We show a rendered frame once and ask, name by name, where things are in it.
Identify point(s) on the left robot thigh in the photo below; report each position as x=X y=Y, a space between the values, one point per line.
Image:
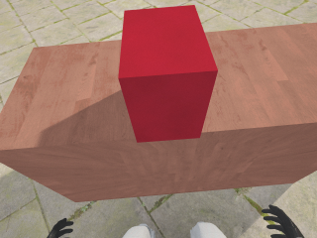
x=140 y=231

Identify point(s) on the right robot thigh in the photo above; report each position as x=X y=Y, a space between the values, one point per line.
x=206 y=230

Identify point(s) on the left robot hand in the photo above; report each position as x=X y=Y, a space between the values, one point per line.
x=57 y=232

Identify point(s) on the pedestal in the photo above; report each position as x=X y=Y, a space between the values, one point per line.
x=66 y=124

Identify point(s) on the robot thigh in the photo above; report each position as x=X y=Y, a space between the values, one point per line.
x=140 y=231
x=206 y=230

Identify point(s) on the carton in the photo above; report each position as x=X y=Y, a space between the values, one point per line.
x=166 y=72

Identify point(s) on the right robot hand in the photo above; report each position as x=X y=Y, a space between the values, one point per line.
x=286 y=226

